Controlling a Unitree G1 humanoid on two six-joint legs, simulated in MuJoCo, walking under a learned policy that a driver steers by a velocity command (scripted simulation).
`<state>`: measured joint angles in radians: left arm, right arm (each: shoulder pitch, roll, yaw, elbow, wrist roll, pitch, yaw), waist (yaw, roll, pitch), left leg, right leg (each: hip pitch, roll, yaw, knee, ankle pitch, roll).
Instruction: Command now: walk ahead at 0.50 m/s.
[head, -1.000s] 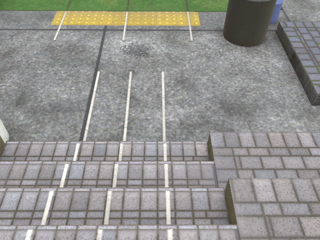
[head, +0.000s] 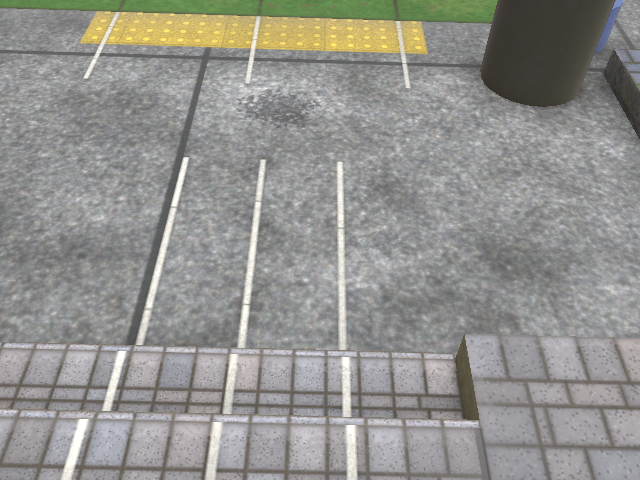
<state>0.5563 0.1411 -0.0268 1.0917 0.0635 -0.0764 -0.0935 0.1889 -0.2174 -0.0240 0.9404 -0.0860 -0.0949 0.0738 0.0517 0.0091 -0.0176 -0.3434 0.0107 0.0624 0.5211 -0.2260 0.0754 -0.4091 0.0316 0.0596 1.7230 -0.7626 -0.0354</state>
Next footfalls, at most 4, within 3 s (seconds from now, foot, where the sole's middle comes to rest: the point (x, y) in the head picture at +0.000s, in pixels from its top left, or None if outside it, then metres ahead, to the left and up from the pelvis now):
0.48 right None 0.40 -0.13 -0.92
0.96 left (289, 457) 0.70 0.12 -1.07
1.52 right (372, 386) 1.00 -0.11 -1.22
2.04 left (295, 318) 1.35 0.16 -1.37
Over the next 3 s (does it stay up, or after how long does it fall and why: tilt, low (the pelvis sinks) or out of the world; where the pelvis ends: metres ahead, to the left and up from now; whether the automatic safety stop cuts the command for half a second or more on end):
stays up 1.35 -0.01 -0.60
